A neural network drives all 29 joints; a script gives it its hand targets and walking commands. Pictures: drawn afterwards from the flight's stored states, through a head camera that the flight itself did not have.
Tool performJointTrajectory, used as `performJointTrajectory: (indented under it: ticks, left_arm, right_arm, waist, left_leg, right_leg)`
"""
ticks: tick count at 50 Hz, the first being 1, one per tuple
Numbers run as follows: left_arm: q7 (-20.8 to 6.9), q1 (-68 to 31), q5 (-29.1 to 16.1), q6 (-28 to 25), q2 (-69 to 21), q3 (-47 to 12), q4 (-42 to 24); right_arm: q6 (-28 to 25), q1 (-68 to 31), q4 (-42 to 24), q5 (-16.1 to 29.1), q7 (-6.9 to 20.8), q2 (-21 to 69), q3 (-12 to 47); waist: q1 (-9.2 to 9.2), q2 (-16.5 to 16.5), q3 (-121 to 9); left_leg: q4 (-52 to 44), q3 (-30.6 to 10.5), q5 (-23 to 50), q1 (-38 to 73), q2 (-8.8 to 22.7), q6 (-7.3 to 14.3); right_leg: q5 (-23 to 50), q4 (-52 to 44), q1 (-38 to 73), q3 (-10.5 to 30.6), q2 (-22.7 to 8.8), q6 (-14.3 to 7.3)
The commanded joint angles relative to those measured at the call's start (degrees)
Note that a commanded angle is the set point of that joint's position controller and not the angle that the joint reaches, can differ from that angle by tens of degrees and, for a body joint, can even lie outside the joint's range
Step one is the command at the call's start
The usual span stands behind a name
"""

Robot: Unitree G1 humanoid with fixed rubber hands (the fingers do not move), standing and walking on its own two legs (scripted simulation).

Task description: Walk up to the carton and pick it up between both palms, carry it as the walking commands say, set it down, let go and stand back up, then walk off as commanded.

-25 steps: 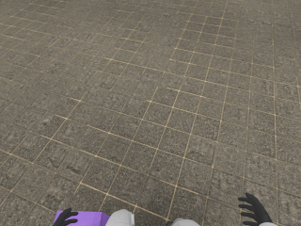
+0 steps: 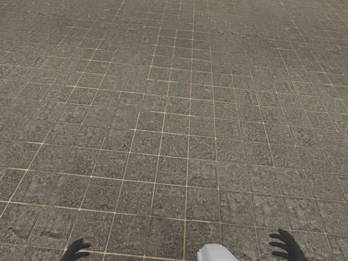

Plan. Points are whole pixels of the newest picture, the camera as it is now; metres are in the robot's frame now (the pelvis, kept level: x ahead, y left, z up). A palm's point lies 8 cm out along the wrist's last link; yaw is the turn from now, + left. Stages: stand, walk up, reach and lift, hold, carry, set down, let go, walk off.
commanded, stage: walk off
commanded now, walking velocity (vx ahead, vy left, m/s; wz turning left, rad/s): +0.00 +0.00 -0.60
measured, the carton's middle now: out of the picture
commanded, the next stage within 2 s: stand in 0.10 s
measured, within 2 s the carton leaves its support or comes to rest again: neither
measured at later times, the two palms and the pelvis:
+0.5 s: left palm (82, 244) +0.17 +0.23 -0.09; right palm out of the picture +0.08 -0.30 -0.10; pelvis +0.01 -0.02 +0.00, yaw -10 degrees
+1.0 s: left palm (82, 234) +0.20 +0.24 -0.09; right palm out of the picture +0.07 -0.26 -0.11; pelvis +0.01 +0.01 +0.00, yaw -14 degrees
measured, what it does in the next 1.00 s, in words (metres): steps on the spot: right foot, then left foot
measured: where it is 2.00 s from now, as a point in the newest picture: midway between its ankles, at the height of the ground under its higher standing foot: outside the picture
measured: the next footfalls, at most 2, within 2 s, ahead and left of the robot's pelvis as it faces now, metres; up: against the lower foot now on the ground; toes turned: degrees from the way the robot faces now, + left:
right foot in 0.22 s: +0.06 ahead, -0.11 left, +0.00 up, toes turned -10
left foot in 0.62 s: +0.04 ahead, +0.11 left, +0.00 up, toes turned -4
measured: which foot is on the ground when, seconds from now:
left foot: down 0.00-0.22, up 0.24-0.60, down 0.62-1.00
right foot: up 0.00-0.20, down 0.22-0.62, up 0.64-0.88, down 0.90-1.00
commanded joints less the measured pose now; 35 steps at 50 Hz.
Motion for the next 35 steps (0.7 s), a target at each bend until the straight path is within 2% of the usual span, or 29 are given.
performJointTrajectory:
  ticks: [1, 3, 5, 6, 8, 9, 10, 11, 12, 13, 15, 16, 17, 18, 19, 20, 21, 22, 23, 25, 26, 27, 28, 29, 31, 32, 33, 34, 35]
  left_arm:
    - [-0.12, -8.26, 0.47, 0.26, 2.41, 0.90, -4.43]
    - [-0.30, -7.93, -0.28, -0.29, 0.78, 0.63, -4.62]
    - [-0.84, -6.90, -0.07, -0.84, 1.15, 0.32, -5.13]
    - [-1.13, -7.46, 0.23, -0.80, 1.94, 0.54, -4.41]
    - [-0.71, -2.88, 0.59, -1.10, 1.50, 0.25, -3.47]
    - [-0.09, 3.65, 0.58, -2.01, 2.78, 0.74, -1.24]
    - [0.15, 8.76, 0.98, -3.17, 6.66, 1.84, 0.29]
    - [0.97, 9.80, 0.30, -3.69, 10.36, 2.64, 0.98]
    - [0.81, 11.86, -0.53, -3.74, 10.80, 2.66, 2.09]
    - [1.24, 8.26, -0.09, -3.39, 10.25, 2.35, 1.92]
    - [1.77, 3.01, 0.72, -3.19, 6.77, 1.71, -0.35]
    - [1.80, 0.83, 1.24, -3.33, 5.73, 1.34, -0.87]
    - [1.97, 3.06, 1.31, -3.33, 5.48, 0.78, -0.86]
    - [1.76, 2.95, 1.63, -3.40, 5.81, 0.92, -0.58]
    - [1.41, 4.92, 1.43, -3.55, 5.29, 0.39, -0.04]
    - [1.17, 4.65, 0.98, -3.62, 4.29, 0.03, 0.21]
    - [1.20, 2.27, 1.27, -3.19, 4.23, 0.07, -0.48]
    - [1.36, 2.94, 1.54, -3.18, 5.93, 0.52, -0.55]
    - [1.41, 0.65, 1.78, -2.71, 4.94, 0.26, -0.97]
    - [0.74, 0.61, 1.96, -2.70, 6.30, 0.95, -1.04]
    - [1.13, -0.67, 1.88, -2.57, 5.18, 0.66, -1.07]
    - [0.93, 2.50, 1.54, -2.54, 4.58, 0.64, -0.29]
    - [1.33, 1.30, 1.40, -2.32, 4.49, 0.71, -0.90]
    - [1.45, -1.77, 1.11, -2.02, 4.92, 0.45, -1.76]
    - [1.01, -0.43, -0.22, -2.07, -1.18, -1.13, -2.96]
    - [1.30, -4.05, 0.23, -1.72, 0.05, -0.23, -2.91]
    - [0.67, -4.54, 0.49, -1.53, -0.19, -0.39, -3.19]
    - [-0.22, -2.24, 0.80, -1.58, 1.05, 0.07, -1.97]
    - [-0.51, 0.29, 0.70, -1.64, 0.47, -0.25, -0.52]
  right_arm:
    - [-0.19, 4.74, -2.52, -0.65, -1.08, -9.22, -0.83]
    - [-0.64, 2.55, -3.63, -1.31, -0.74, -11.05, -1.44]
    - [-0.77, 5.08, -2.63, -1.13, -0.42, -11.69, -1.76]
    - [-0.76, 5.37, -2.21, -0.95, -0.54, -11.41, -1.63]
    - [-0.97, 2.83, -2.86, -0.28, -0.52, -10.38, -1.20]
    - [-1.02, 3.25, -2.48, -0.14, -0.68, -10.97, -1.08]
    - [-1.16, 3.76, -2.87, -0.12, -0.20, -8.78, -0.57]
    - [-0.66, 0.23, -5.61, -0.66, 0.73, -5.88, 0.13]
    - [0.50, -0.42, -4.55, -1.49, 0.83, -7.42, -0.22]
    - [0.55, -1.66, -4.60, -1.12, 0.79, -7.33, -0.43]
    - [0.13, -2.66, -4.01, -0.35, 1.12, -7.80, -0.11]
    - [0.25, -2.82, -3.45, -0.48, 0.81, -6.44, 0.63]
    - [0.42, -3.22, -3.71, -0.49, 0.70, -5.37, 0.50]
    - [0.85, -1.37, -3.00, -0.70, 0.85, -6.98, 0.17]
    - [1.07, -2.42, -4.08, -1.08, 0.75, -7.27, -0.06]
    - [1.36, -0.22, -3.96, -0.68, 0.64, -6.54, -0.09]
    - [1.24, -0.90, -4.62, -0.70, 0.56, -6.72, -0.08]
    - [1.26, 0.97, -4.22, -0.83, 0.27, -6.24, -0.07]
    - [0.90, 0.40, -4.33, -0.66, 0.61, -5.57, 0.54]
    - [0.97, 2.10, -4.01, 0.01, 0.38, -4.48, 0.67]
    - [0.45, 0.33, -4.57, 0.02, 0.52, -4.51, 0.65]
    - [0.47, 2.04, -4.07, -0.26, 0.28, -4.94, 0.71]
    - [0.15, 3.53, -3.37, 0.23, 0.62, -4.30, 0.60]
    - [-0.39, 6.00, -2.76, 0.41, 0.79, -3.55, 0.78]
    - [-1.34, 7.19, -2.93, -1.29, 0.41, -11.80, -0.54]
    - [-1.52, 5.56, -2.40, -2.01, -0.31, -12.29, -0.29]
    - [-1.64, 3.22, -2.39, -2.09, -0.69, -11.38, -0.35]
    - [-2.07, 0.75, -1.82, -1.88, -0.62, -8.08, 0.59]
    - [-2.70, -2.56, -3.00, -1.76, -0.40, -6.15, 1.05]
  waist:
    - [-3.45, 11.23, -0.65]
    - [-2.66, 8.78, -3.31]
    - [-3.08, 11.65, -4.72]
    - [-3.73, 10.06, -5.87]
    - [-1.20, 10.79, -9.94]
    - [2.53, 5.17, -11.14]
    - [4.88, -5.94, -15.05]
    - [4.67, -19.37, -14.94]
    - [5.16, -12.51, -17.57]
    - [3.31, -8.80, -13.06]
    - [3.05, -5.48, -9.82]
    - [1.54, -3.62, -8.93]
    - [2.10, -3.33, -10.51]
    - [1.87, -5.69, -10.57]
    - [2.73, -5.12, -10.88]
    - [0.90, -6.14, -12.07]
    - [1.17, -6.47, -11.10]
    - [0.98, -6.63, -10.64]
    - [0.91, -3.80, -8.25]
    - [0.71, -8.32, -8.75]
    - [1.29, -10.81, -8.58]
    - [1.44, -8.41, -9.20]
    - [0.74, -4.21, -9.62]
    - [-2.22, -2.95, -9.86]
    - [-2.70, 18.34, -6.81]
    - [-2.70, 15.31, -0.28]
    - [-1.22, 9.57, 0.07]
    - [0.51, 8.55, -0.28]
    - [1.53, 11.36, -1.82]
  left_leg:
    - [-8.40, -1.81, 41.74, 9.70, 14.29, 1.86]
    - [-5.92, -0.15, 38.90, 11.28, 14.95, 1.92]
    - [-3.67, -0.10, 39.67, 12.81, 17.20, 1.86]
    - [-3.15, 0.19, 40.59, 10.92, 16.08, 1.98]
    - [3.08, 2.03, 44.32, 8.54, 14.85, 1.16]
    - [11.83, 3.46, 45.16, 3.29, 12.18, -0.59]
    - [23.29, 2.47, 27.74, -6.53, 8.04, -3.73]
    - [36.48, -1.52, -15.10, -21.45, -2.85, -7.15]
    - [37.38, -9.91, -17.43, -17.14, -1.53, -5.01]
    - [37.07, -11.45, -15.34, -18.99, -1.67, -4.35]
    - [31.49, -10.40, -8.55, -21.38, -0.39, -5.69]
    - [28.21, -9.46, -6.84, -19.39, -1.21, -5.37]
    - [27.32, -10.62, -7.28, -18.30, -1.66, -5.67]
    - [25.87, -9.31, -7.98, -16.93, -2.20, -6.09]
    - [24.16, -10.26, -8.24, -17.07, -2.50, -5.82]
    - [23.93, -11.13, -7.22, -15.91, -2.20, -5.64]
    - [22.13, -9.36, -7.56, -14.31, -2.50, -6.65]
    - [20.87, -10.00, -6.66, -12.69, -2.05, -6.49]
    - [17.32, -8.61, -6.61, -12.07, -2.95, -6.17]
    - [11.72, -7.52, -4.97, -8.81, -3.38, -6.10]
    - [6.97, -5.65, -4.53, -10.45, -4.92, -5.90]
    - [3.17, -6.31, -3.88, -8.59, -4.67, -5.50]
    - [-4.86, -5.66, 2.00, -2.22, -4.88, -4.90]
    - [-11.78, -7.30, 10.11, 4.61, -2.88, -3.98]
    - [-19.88, -26.12, 3.53, 6.65, 18.45, 2.43]
    - [-20.35, -23.99, 9.13, -4.70, 19.95, 5.70]
    - [-19.28, -18.22, 13.87, -9.23, 17.16, 5.75]
    - [-16.89, -15.08, 18.27, -8.72, 13.35, 3.61]
    - [-15.78, -11.97, 19.57, -5.89, 10.53, 3.17]
  right_leg:
    - [3.24, -7.24, -10.07, -9.14, -5.22, 5.38]
    - [0.51, -13.94, -5.80, -8.99, -5.68, 3.69]
    - [-0.31, -21.09, -2.69, -9.62, -6.53, 2.68]
    - [-1.59, -23.80, 1.75, -11.17, -4.98, 1.92]
    - [0.40, -30.42, 9.62, -11.72, -4.23, -0.60]
    - [9.36, -37.20, 17.43, -10.70, -2.23, -2.64]
    - [29.64, -42.97, 27.54, 5.85, -10.77, -5.40]
    - [59.55, -42.04, 34.37, 26.17, -22.41, -11.70]
    - [56.51, -41.62, 28.97, 24.59, -23.49, -14.34]
    - [42.28, -43.99, 24.25, 21.96, -21.10, -14.55]
    - [27.86, -46.67, 21.98, 15.23, -17.89, -10.94]
    - [30.65, -46.99, 21.17, 12.91, -14.70, -9.73]
    - [33.39, -46.75, 21.92, 14.16, -14.37, -8.69]
    - [37.20, -45.93, 22.51, 12.75, -14.73, -9.52]
    - [38.55, -46.83, 22.49, 13.36, -14.96, -9.52]
    - [39.20, -47.27, 22.13, 12.90, -15.71, -9.75]
    - [31.92, -47.44, 19.93, 10.42, -13.76, -9.49]
    - [24.56, -49.22, 16.60, 12.22, -15.18, -10.27]
    - [20.72, -50.12, 13.71, 10.03, -12.73, -9.74]
    - [18.20, -48.88, 13.58, 8.86, -11.26, -9.80]
    - [22.12, -46.95, 17.27, 9.24, -11.09, -10.69]
    - [24.85, -45.34, 17.45, 11.23, -13.20, -11.10]
    - [26.26, -43.60, 14.66, 11.20, -12.21, -10.12]
    - [19.21, -42.84, 9.67, 9.63, -11.12, -7.43]
    - [-1.25, -31.72, -1.50, -1.71, -0.16, -0.78]
    - [-8.29, -23.99, 1.11, -1.40, 0.38, -1.10]
    - [-6.99, -17.69, 6.67, -1.15, 0.47, -0.68]
    - [-2.43, -16.95, 8.35, -1.28, 0.00, -0.73]
    - [-1.45, -15.86, 7.75, -2.73, 0.71, -0.49]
